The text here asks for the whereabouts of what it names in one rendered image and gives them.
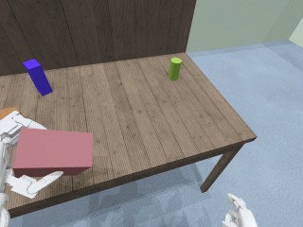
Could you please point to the left robot forearm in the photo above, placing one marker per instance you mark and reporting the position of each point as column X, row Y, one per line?
column 4, row 213

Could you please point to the right robot hand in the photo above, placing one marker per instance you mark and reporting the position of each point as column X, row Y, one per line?
column 244, row 218

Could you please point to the table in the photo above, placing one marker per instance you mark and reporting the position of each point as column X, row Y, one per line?
column 107, row 63

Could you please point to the sponge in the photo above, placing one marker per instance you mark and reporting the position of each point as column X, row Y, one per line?
column 41, row 152

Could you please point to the left robot hand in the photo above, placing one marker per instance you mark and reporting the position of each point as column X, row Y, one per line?
column 10, row 127

